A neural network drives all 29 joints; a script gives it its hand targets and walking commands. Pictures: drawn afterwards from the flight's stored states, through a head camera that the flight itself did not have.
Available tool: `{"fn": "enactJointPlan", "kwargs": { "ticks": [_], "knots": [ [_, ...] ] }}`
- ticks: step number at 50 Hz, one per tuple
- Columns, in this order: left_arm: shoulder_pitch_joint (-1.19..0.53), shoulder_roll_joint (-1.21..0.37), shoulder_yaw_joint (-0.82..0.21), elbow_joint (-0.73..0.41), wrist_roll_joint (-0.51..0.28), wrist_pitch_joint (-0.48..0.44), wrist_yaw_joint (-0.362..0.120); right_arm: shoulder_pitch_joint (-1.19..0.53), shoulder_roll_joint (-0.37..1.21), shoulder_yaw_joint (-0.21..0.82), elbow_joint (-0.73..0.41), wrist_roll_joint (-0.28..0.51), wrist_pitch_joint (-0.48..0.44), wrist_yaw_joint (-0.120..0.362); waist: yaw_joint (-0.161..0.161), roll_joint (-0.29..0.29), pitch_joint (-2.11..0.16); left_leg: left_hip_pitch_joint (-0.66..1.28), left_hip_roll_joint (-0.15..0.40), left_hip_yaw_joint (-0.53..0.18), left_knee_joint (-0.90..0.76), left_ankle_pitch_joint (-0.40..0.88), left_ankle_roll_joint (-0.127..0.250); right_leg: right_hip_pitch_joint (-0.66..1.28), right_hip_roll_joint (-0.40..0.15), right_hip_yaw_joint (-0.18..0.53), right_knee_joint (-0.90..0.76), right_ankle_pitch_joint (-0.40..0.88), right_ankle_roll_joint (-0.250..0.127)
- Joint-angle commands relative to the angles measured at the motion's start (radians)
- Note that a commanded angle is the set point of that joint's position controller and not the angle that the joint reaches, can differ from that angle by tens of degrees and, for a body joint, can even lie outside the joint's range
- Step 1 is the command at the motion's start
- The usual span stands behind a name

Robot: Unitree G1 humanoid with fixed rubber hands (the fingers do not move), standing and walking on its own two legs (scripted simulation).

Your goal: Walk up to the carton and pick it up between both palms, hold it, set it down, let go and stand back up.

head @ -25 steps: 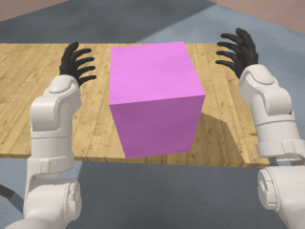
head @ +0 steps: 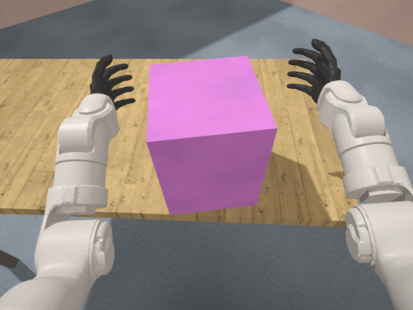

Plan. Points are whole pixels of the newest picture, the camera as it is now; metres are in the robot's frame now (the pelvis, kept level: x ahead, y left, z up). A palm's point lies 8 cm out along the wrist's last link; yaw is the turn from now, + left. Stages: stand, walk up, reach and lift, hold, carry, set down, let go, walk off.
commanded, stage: reach and lift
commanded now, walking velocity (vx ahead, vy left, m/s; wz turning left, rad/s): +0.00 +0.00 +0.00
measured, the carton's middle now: (206, 139) +0.43 +0.02 +0.07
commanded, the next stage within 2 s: none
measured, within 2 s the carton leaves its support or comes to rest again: neither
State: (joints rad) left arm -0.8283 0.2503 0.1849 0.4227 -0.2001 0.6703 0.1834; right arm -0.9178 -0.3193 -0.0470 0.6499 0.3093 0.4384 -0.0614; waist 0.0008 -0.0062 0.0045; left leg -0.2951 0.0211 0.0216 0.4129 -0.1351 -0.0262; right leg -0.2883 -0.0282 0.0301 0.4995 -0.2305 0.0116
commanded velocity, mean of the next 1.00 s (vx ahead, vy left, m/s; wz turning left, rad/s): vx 0.00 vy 0.00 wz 0.00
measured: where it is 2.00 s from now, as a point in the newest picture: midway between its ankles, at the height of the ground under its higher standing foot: outside the picture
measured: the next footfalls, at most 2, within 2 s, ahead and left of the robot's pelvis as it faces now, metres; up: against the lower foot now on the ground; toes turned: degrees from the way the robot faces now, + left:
none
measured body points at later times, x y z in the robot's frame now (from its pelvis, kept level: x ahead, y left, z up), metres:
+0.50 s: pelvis +0.00 +0.00 +0.00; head +0.02 -0.01 +0.45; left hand +0.43 +0.20 +0.13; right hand +0.44 -0.20 +0.14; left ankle +0.05 +0.14 -0.74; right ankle +0.02 -0.13 -0.74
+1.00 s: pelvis +0.01 +0.00 +0.00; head +0.03 -0.01 +0.45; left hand +0.44 +0.17 +0.11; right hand +0.45 -0.16 +0.11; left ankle +0.05 +0.14 -0.74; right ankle +0.02 -0.13 -0.74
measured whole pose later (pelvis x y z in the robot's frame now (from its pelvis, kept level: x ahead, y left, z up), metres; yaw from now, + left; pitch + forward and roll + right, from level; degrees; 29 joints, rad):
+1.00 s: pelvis +0.01 +0.00 +0.00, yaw +0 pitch +2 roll +1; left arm -0.81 0.13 0.13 0.92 -0.13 0.08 0.16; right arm -0.82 -0.19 0.00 0.92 0.31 0.10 -0.08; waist 0.02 -0.01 0.00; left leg -0.30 0.02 0.02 0.41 -0.15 -0.03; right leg -0.29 -0.03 0.03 0.50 -0.24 0.01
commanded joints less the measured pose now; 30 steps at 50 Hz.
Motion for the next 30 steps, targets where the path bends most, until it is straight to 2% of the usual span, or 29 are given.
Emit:
{"fn": "enactJointPlan", "kwargs": {
  "ticks": [1,3,4,5,7,9,12,14,16,17,20,23,27,30],
  "knots": [
    [-0.432,0.147,0.010,0.022,0.050,-0.104,-0.025,-0.446,-0.149,0.127,-0.002,0.117,-0.098,-0.001,0.128,-0.010,-0.574,0.278,-0.018,0.030,-0.023,0.205,-0.003,0.102,0.114,-0.049,-0.167,0.225,0.008],
    [-0.415,0.143,0.013,0.063,0.055,-0.142,-0.034,-0.427,-0.138,0.126,0.012,0.104,-0.119,0.000,0.133,-0.018,-0.573,0.273,-0.018,0.029,-0.021,0.204,0.002,0.089,0.112,-0.047,-0.167,0.211,0.009],
    [-0.407,0.134,0.010,0.109,0.059,-0.162,-0.038,-0.416,-0.126,0.128,0.055,0.100,-0.125,0.003,0.138,-0.022,-0.547,0.273,-0.018,0.029,-0.026,0.187,0.002,0.071,0.111,-0.048,-0.172,0.186,0.008],
    [-0.404,0.122,0.000,0.101,0.054,-0.184,-0.042,-0.409,-0.117,0.131,0.042,0.100,-0.139,0.003,0.133,-0.014,-0.568,0.280,-0.016,0.028,-0.022,0.203,0.002,0.083,0.110,-0.049,-0.170,0.202,0.006],
    [-0.380,0.112,0.003,0.150,0.057,-0.223,-0.049,-0.399,-0.105,0.137,0.046,0.096,-0.158,0.005,0.141,-0.030,-0.560,0.284,-0.018,0.028,-0.021,0.216,0.002,0.073,0.112,-0.050,-0.171,0.197,0.005],
    [-0.385,0.093,-0.011,0.188,0.061,-0.271,-0.054,-0.394,-0.087,0.142,0.076,0.094,-0.186,0.010,0.139,-0.017,-0.564,0.285,-0.017,0.027,-0.013,0.212,-0.001,0.045,0.113,-0.049,-0.172,0.168,0.000],
    [-0.393,0.080,-0.026,0.262,0.059,-0.349,-0.056,-0.405,-0.068,0.141,0.074,0.080,-0.231,0.019,0.154,-0.038,-0.570,0.265,-0.013,0.026,-0.011,0.186,0.009,0.016,0.109,-0.046,-0.174,0.130,-0.004],
    [-0.393,0.061,-0.047,0.283,0.051,-0.398,-0.055,-0.401,-0.056,0.143,0.070,0.078,-0.263,0.023,0.154,-0.025,-0.581,0.262,-0.013,0.026,-0.003,0.196,0.005,0.004,0.108,-0.050,-0.168,0.131,-0.009],
    [-0.393,0.045,-0.063,0.359,0.048,-0.449,-0.053,-0.403,-0.047,0.144,0.117,0.069,-0.289,0.032,0.157,-0.026,-0.559,0.251,-0.009,0.024,0.000,0.163,0.006,-0.032,0.105,-0.050,-0.171,0.081,-0.015],
    [-0.399,0.029,-0.073,0.413,0.047,-0.483,-0.054,-0.407,-0.021,0.160,0.134,0.072,-0.301,0.039,0.170,-0.027,-0.542,0.223,-0.009,0.028,0.000,0.127,0.010,-0.046,0.096,-0.045,-0.171,0.043,-0.016],
    [-0.443,0.019,-0.098,0.400,0.025,-0.566,-0.037,-0.436,-0.008,0.169,0.120,0.072,-0.347,0.052,0.182,-0.028,-0.606,0.218,-0.001,0.031,0.011,0.139,0.007,-0.062,0.095,-0.042,-0.156,0.053,-0.023],
    [-0.464,0.020,-0.117,0.403,0.003,-0.609,-0.026,-0.428,-0.030,0.149,0.159,0.064,-0.372,0.059,0.164,-0.024,-0.625,0.221,0.003,0.028,0.020,0.152,-0.001,-0.090,0.099,-0.043,-0.153,0.066,-0.027],
    [-0.420,0.016,-0.106,0.480,0.013,-0.621,-0.026,-0.389,-0.021,0.172,0.245,0.066,-0.373,0.060,0.170,-0.048,-0.564,0.194,0.004,0.029,0.007,0.126,0.006,-0.097,0.094,-0.034,-0.166,0.040,-0.026],
    [-0.422,-0.013,-0.125,0.469,0.010,-0.633,-0.024,-0.396,0.007,0.178,0.208,0.068,-0.386,0.057,0.167,-0.037,-0.591,0.178,0.000,0.030,0.019,0.141,0.004,-0.087,0.091,-0.033,-0.163,0.066,-0.027]
  ]
}}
